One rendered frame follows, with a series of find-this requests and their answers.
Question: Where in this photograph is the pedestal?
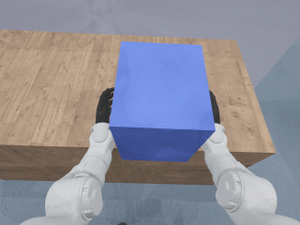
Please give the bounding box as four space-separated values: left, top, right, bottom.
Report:
0 29 276 186

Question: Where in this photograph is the robot right upper arm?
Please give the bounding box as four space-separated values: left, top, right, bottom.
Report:
215 170 300 225

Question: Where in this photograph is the robot right hand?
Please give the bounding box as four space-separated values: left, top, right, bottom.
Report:
209 90 220 124

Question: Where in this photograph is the carton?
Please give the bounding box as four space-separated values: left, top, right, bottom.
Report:
109 41 216 162

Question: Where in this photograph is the robot left upper arm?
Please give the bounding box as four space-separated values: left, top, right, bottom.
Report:
20 176 103 225

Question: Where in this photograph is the robot left hand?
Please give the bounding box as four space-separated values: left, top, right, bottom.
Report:
96 87 114 124

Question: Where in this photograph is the robot right forearm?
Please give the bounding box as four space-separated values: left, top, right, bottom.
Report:
202 123 278 211

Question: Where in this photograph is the robot left forearm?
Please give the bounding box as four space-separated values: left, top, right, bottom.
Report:
45 122 115 214

